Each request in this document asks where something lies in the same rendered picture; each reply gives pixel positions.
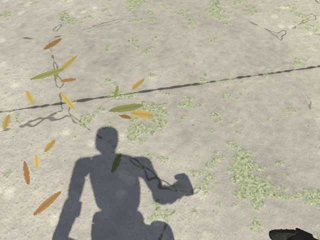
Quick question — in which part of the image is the robot right hand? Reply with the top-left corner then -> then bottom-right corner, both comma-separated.
269,228 -> 318,240

